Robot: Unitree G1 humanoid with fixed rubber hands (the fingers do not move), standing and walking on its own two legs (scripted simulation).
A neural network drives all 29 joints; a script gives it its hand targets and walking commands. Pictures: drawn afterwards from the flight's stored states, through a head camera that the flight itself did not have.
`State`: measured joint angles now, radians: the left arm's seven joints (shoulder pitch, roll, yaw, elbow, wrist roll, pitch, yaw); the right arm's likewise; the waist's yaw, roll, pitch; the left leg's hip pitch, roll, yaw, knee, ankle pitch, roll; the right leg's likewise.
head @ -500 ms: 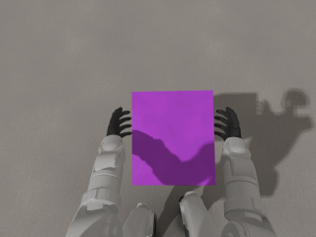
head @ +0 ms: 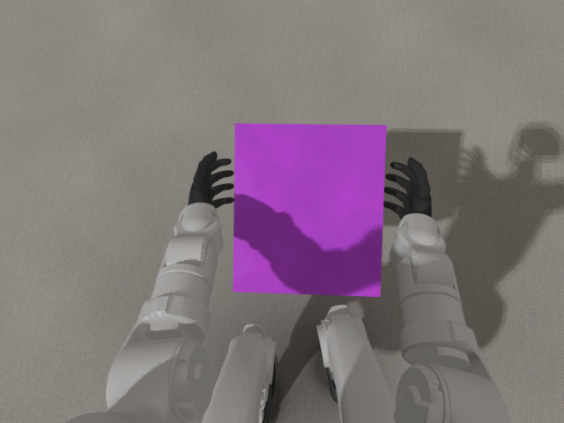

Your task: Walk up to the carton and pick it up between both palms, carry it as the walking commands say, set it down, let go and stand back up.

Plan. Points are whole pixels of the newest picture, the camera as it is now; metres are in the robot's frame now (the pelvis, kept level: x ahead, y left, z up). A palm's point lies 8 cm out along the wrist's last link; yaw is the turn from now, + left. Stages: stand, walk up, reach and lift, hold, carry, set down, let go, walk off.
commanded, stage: set down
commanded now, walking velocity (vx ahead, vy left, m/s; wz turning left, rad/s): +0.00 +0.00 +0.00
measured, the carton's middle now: (306, 208) +0.44 -0.05 -0.17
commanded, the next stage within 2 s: none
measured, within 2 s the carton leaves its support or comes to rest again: neither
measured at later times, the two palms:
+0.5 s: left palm (218, 206) +0.46 +0.11 -0.16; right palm (396, 216) +0.42 -0.19 -0.16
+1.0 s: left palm (229, 207) +0.49 +0.10 -0.25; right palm (384, 217) +0.44 -0.20 -0.25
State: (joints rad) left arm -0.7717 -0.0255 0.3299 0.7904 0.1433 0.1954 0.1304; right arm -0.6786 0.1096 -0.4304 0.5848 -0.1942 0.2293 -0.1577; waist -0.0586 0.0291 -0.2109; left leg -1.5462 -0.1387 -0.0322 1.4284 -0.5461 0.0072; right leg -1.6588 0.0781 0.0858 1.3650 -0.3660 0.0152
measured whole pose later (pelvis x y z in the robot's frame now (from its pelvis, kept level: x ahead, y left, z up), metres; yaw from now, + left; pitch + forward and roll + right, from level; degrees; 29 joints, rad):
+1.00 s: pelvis -0.04 +0.01 -0.14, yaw +3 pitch +45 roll +2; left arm -1.21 0.11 0.26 0.94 0.10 0.25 0.18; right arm -1.07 -0.02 -0.51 0.69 -0.15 0.28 -0.14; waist -0.10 0.04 -0.03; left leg -2.08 -0.20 -0.01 1.89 -0.59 -0.01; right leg -2.17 0.09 0.08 1.80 -0.40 0.06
